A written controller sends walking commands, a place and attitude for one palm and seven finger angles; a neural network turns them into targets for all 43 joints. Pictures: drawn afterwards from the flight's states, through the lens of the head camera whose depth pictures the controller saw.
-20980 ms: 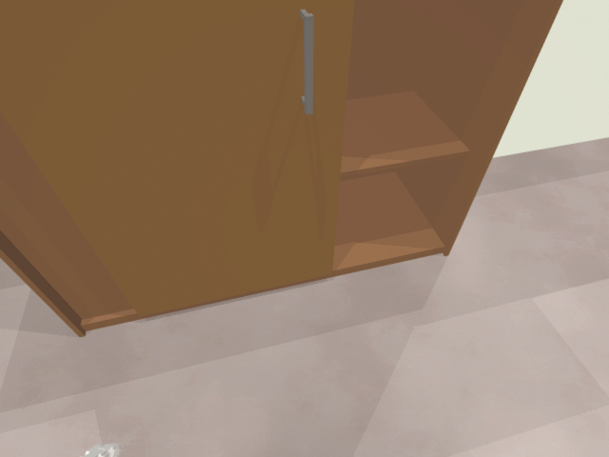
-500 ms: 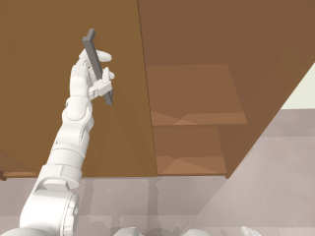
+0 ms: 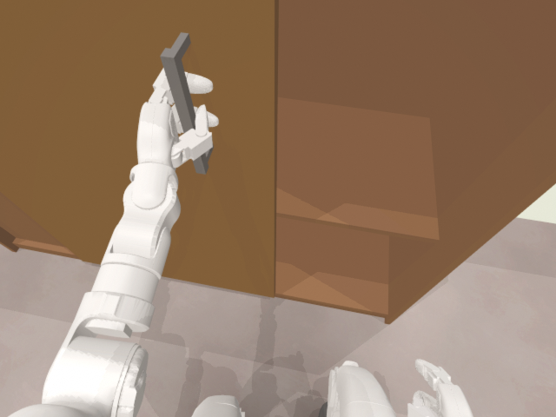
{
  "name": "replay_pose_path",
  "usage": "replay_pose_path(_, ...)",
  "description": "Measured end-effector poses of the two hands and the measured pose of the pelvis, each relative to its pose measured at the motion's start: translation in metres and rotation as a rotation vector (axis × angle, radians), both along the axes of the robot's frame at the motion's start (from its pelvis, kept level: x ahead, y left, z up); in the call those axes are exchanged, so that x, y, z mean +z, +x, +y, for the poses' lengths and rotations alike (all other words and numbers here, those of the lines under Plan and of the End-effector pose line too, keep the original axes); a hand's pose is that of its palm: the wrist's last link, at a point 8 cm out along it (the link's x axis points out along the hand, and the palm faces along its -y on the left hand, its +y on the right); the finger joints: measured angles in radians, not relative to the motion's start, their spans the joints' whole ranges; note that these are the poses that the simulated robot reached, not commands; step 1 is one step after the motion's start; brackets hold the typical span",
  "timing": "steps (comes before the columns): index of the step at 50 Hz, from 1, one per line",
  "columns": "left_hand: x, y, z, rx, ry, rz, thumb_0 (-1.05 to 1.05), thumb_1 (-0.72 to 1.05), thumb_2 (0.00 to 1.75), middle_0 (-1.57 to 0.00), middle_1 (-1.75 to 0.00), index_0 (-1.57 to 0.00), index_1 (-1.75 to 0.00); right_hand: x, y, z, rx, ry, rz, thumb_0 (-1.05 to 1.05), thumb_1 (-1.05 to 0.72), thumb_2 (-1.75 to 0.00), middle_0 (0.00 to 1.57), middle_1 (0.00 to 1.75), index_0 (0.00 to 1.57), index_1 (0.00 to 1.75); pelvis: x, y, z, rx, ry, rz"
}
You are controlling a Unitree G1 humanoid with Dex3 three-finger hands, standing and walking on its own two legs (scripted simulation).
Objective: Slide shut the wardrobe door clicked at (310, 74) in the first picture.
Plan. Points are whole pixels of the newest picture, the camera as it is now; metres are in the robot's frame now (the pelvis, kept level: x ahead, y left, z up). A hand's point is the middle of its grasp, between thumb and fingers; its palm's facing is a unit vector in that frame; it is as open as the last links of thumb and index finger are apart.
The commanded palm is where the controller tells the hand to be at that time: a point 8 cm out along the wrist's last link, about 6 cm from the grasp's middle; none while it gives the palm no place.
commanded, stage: step sideways, sliding the door along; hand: left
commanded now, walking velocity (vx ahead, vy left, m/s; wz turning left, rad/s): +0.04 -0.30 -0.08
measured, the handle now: (193, 113) +0.47 +0.19 +0.14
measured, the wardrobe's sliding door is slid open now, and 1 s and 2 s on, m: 0.40 0.10 0.00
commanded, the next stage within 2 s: stop walking and hold the door there in 1.70 s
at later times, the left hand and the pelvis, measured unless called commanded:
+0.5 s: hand (288, 142) +0.42 +0.05 +0.14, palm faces +0.34 -0.94 -0.05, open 6.0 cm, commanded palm +0.39 +0.02 +0.14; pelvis +0.06 -0.16 -0.01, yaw +5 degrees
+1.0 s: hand (435, 171) +0.41 -0.14 +0.14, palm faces +0.16 -0.98 -0.15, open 5.8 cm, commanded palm +0.38 -0.12 +0.14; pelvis +0.07 -0.28 -0.02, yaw +3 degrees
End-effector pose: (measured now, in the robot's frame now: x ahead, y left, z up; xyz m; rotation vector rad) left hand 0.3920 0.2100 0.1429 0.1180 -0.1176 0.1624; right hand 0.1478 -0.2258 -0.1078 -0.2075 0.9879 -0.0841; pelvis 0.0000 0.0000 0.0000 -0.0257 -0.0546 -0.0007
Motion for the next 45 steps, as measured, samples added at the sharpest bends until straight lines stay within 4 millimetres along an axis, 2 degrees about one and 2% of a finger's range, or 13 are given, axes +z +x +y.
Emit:
replay_pose_path(4,0.0,-0.002,-0.012,0.047,-0.001,0.004,0.01,0.81,0.85,-0.46,-1.4,-0.25,-1.4,-0.003,0.022,-0.009,0.056,0.048,-0.006,0.0,-0.9,-0.9,0.2,0.3,0.2,0.3,0.002,0.009,-0.029,0.013,-0.02,-0.006)
replay_pose_path(7,-0.001,-0.002,-0.023,0.099,0.003,-0.01,0.0,0.8,0.86,-0.46,-1.4,-0.23,-1.4,-0.011,0.044,-0.02,0.101,0.088,-0.025,0.01,-0.9,-0.9,0.2,0.3,0.2,0.3,-0.006,0.019,-0.057,0.029,-0.021,-0.017)
replay_pose_path(9,-0.002,-0.002,-0.031,0.143,0.016,-0.032,0.0,0.79,0.86,-0.46,-1.4,-0.21,-1.4,-0.021,0.061,-0.031,0.131,0.114,-0.046,0.01,-0.9,-0.9,0.2,0.3,0.2,0.3,-0.016,0.028,-0.077,0.045,-0.007,-0.023)
replay_pose_path(12,-0.002,-0.003,-0.045,0.201,0.023,-0.043,0.0,0.78,0.87,-0.46,-1.4,-0.19,-1.4,-0.028,0.085,-0.051,0.129,0.119,-0.065,0.01,-0.9,-0.9,0.2,0.3,0.2,0.3,-0.018,0.032,-0.096,0.079,-0.026,-0.034)
replay_pose_path(17,-0.004,-0.004,-0.069,0.199,-0.039,-0.065,0.02,0.81,0.87,-0.45,-1.4,-0.19,-1.4,-0.014,0.109,-0.088,0.113,0.034,-0.094,0.01,-0.9,-0.9,0.2,0.3,0.2,0.3,-0.012,0.039,-0.111,0.109,0.005,0.002)
replay_pose_path(21,-0.004,-0.005,-0.091,0.174,-0.058,-0.086,0.02,0.82,0.87,-0.45,-1.4,-0.18,-1.4,-0.003,0.121,-0.109,0.149,0.03,-0.091,0.01,-0.91,-0.9,0.2,0.3,0.19,0.3,-0.007,0.046,-0.132,0.096,0.008,0.002)
replay_pose_path(24,-0.005,-0.005,-0.108,0.171,-0.044,-0.1,0.02,0.82,0.87,-0.45,-1.4,-0.18,-1.4,-0.002,0.132,-0.12,0.189,0.059,-0.103,0.01,-0.91,-0.9,0.2,0.3,0.19,0.3,-0.007,0.055,-0.151,0.088,0.0,0.001)
replay_pose_path(27,-0.006,-0.005,-0.127,0.181,-0.012,-0.126,0.02,0.81,0.87,-0.45,-1.4,-0.19,-1.4,-0.01,0.144,-0.13,0.214,0.102,-0.126,0.01,-0.91,-0.9,0.2,0.3,0.19,0.3,-0.014,0.064,-0.173,0.084,0.004,-0.008)
replay_pose_path(31,-0.006,-0.007,-0.156,0.184,-0.003,-0.126,0.02,0.81,0.87,-0.46,-1.41,-0.2,-1.4,-0.012,0.152,-0.146,0.191,0.13,-0.122,0.01,-0.91,-0.9,0.2,0.3,0.2,0.3,-0.008,0.069,-0.196,0.11,0.013,-0.006)
replay_pose_path(35,-0.005,-0.009,-0.186,0.153,-0.05,-0.118,0.02,0.82,0.86,-0.46,-1.4,-0.22,-1.4,-0.002,0.152,-0.163,0.172,0.1,-0.126,0.01,-0.91,-0.9,0.2,0.3,0.2,0.3,0.002,0.074,-0.204,0.107,0.046,0.032)
replay_pose_path(39,-0.006,-0.011,-0.214,0.061,-0.043,-0.135,0.03,0.83,0.85,-0.46,-1.4,-0.25,-1.4,0.001,0.153,-0.179,0.171,0.081,-0.139,0.01,-0.91,-0.9,0.2,0.3,0.2,0.3,-0.003,0.078,-0.213,0.087,0.034,0.021)
replay_pose_path(45,-0.006,-0.012,-0.257,0.004,0.066,-0.159,0.0,0.78,0.83,-0.46,-1.4,-0.27,-1.4,-0.012,0.156,-0.201,0.198,0.142,-0.178,0.01,-0.9,-0.9,0.2,0.3,0.2,0.3,-0.016,0.076,-0.251,0.07,0.033,-0.011)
